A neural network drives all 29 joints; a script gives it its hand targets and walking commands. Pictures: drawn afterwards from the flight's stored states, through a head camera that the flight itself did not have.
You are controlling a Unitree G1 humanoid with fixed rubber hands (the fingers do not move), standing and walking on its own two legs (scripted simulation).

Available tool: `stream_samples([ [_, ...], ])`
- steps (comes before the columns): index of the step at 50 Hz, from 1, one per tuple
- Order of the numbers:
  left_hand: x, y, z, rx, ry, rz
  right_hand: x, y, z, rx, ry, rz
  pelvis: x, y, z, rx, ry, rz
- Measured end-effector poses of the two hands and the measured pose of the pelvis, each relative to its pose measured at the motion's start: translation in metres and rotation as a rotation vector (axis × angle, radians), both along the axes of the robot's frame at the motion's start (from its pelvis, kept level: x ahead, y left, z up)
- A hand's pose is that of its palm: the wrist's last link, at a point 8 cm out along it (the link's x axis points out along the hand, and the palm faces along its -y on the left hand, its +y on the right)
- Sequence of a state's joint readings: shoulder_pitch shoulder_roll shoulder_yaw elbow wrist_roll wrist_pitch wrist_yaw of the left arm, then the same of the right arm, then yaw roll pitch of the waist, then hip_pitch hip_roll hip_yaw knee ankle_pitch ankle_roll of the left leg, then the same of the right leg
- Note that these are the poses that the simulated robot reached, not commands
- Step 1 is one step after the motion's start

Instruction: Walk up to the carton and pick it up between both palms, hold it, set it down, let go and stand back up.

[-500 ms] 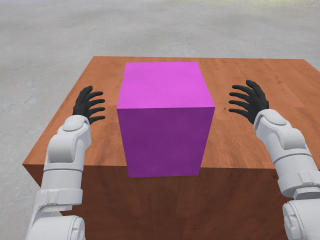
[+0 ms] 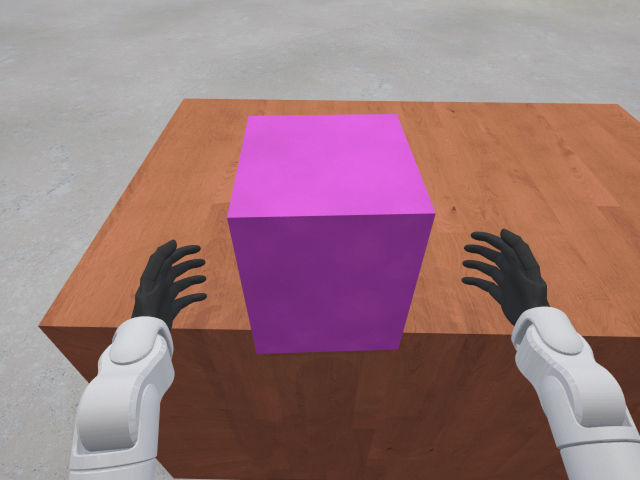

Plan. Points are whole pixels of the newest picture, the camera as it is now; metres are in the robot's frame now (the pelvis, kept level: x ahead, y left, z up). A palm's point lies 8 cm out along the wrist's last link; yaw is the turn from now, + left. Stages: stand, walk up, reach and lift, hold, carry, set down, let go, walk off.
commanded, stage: set down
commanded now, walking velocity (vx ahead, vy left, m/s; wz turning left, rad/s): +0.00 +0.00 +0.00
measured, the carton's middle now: (325, 235) +0.43 -0.01 +0.11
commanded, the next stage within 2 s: let go in 1.62 s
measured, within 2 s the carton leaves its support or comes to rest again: neither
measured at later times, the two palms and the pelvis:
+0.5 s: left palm (144, 391) +0.25 +0.20 +0.06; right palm (519, 371) +0.24 -0.22 +0.06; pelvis +0.02 +0.00 +0.00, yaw +0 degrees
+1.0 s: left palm (133, 452) +0.21 +0.22 +0.00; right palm (508, 423) +0.20 -0.21 +0.00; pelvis +0.03 +0.02 +0.00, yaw +0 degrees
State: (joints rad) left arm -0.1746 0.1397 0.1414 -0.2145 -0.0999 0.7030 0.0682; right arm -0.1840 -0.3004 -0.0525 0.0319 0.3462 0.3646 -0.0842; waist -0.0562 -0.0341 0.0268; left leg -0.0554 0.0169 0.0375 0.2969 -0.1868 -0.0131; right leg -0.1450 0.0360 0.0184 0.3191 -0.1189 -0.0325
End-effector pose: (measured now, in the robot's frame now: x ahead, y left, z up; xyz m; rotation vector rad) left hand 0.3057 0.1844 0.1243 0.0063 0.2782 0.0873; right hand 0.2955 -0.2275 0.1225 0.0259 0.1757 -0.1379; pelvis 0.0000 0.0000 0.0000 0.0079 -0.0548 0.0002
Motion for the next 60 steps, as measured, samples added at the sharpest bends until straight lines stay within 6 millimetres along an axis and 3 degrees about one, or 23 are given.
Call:
stream_samples([
  [18, -0.051, 0.011, -0.041, 0.024, 0.032, 0.007, -0.053, 0.005, -0.041, -0.034, 0.070, 0.009, 0.017, 0.001, 0.002, -0.009, 0.001, 0.000],
  [39, -0.082, 0.032, -0.097, 0.043, 0.218, 0.036, -0.076, 0.011, -0.092, -0.068, 0.272, 0.024, 0.027, 0.013, 0.002, -0.021, 0.011, -0.006],
  [60, -0.112, 0.045, -0.156, 0.084, 0.375, 0.047, -0.102, 0.013, -0.151, -0.122, 0.418, 0.062, 0.022, 0.018, 0.001, -0.019, -0.001, -0.009],
])
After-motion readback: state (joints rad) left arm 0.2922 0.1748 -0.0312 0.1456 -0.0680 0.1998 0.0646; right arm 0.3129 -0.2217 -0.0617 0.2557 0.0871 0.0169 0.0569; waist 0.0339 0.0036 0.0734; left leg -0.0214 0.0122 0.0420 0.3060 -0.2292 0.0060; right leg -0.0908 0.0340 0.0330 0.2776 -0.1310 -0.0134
